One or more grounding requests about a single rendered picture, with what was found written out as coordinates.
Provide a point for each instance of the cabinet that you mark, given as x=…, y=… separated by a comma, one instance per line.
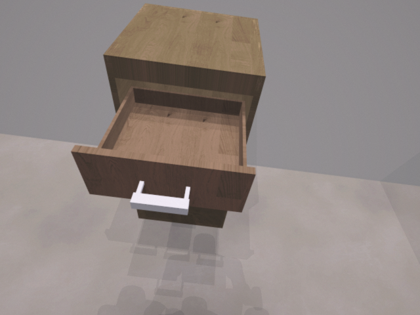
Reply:
x=194, y=52

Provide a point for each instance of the drawer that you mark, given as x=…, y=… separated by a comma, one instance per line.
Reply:
x=171, y=141

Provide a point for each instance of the handle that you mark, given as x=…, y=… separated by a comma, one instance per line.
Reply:
x=157, y=203

